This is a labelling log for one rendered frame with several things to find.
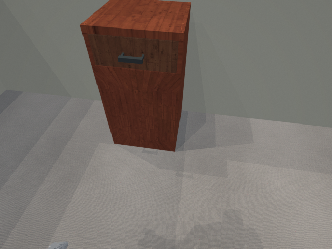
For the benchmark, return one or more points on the handle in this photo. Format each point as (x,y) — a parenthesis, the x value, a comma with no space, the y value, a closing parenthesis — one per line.
(130,59)

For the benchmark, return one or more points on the cabinet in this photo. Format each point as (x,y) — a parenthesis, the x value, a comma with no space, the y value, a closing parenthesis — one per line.
(142,107)

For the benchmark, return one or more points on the drawer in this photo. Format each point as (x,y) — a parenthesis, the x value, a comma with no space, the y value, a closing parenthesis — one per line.
(159,55)

